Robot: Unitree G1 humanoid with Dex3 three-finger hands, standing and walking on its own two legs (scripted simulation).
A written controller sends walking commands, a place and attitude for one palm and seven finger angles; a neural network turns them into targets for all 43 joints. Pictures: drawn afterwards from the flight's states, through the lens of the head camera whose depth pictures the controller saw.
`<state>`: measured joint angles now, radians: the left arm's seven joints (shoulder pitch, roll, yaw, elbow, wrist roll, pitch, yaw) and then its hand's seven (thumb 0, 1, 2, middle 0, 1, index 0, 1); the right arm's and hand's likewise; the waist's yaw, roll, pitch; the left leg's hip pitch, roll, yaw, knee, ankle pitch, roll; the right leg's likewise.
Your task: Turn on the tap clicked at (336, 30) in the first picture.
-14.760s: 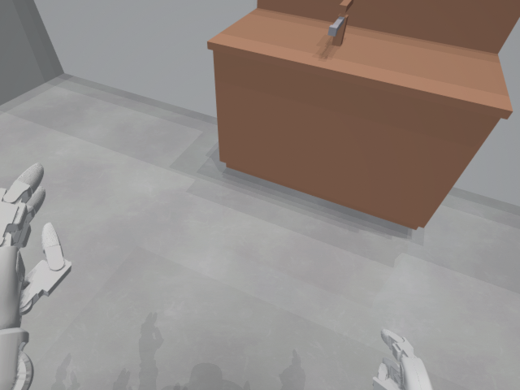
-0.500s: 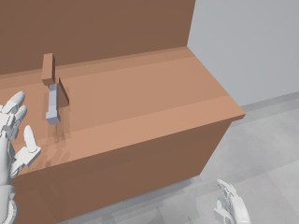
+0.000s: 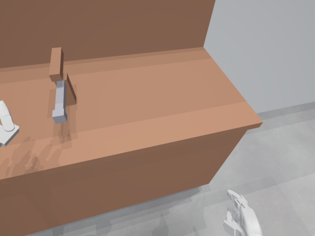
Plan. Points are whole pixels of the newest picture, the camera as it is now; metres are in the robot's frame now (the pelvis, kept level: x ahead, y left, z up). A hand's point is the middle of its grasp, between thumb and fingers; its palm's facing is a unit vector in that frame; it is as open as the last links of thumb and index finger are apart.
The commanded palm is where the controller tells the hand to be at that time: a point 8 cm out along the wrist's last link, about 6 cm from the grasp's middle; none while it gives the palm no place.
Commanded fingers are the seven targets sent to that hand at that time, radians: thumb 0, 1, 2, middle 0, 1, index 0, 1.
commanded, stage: come to a stop and stand still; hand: left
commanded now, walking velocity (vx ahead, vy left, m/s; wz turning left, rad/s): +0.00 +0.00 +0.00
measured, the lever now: (60, 116) +0.36 +0.31 +0.07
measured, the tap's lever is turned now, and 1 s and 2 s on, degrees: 0 0 0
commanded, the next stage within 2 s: look again from close up in 0.32 s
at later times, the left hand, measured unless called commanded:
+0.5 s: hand (30, 143) +0.22 +0.27 +0.17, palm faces +0.41 -0.87 -0.29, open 7.4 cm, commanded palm +0.17 +0.30 +0.17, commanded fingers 0.00 0.90 0.90 -0.20 -0.30 -0.20 -0.30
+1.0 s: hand (12, 124) +0.24 +0.30 +0.19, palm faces +0.49 -0.79 -0.37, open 7.4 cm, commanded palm +0.16 +0.30 +0.17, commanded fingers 0.00 0.90 0.90 -0.20 -0.30 -0.20 -0.30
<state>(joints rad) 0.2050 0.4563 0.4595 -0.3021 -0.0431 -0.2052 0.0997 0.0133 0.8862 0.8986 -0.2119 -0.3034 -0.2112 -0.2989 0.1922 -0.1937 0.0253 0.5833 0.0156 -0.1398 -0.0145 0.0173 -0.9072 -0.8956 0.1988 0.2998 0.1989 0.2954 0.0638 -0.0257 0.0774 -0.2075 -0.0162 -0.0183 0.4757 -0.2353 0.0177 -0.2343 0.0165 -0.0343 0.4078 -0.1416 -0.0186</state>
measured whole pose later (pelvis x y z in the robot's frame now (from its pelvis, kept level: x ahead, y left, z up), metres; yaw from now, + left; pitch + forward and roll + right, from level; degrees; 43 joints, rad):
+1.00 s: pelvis +0.00 +0.02 +0.00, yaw +0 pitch -2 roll -1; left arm 0.19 0.43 0.45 -0.29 -0.04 -0.27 0.09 0.01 0.89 0.90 -0.21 -0.30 -0.21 -0.30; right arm 0.20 -0.19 0.02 0.58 0.01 -0.17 0.01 0.02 -0.91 -0.90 0.20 0.30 0.20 0.30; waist 0.05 -0.02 0.08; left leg -0.21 -0.04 0.00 0.48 -0.23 0.04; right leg -0.24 -0.01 -0.02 0.42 -0.14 0.01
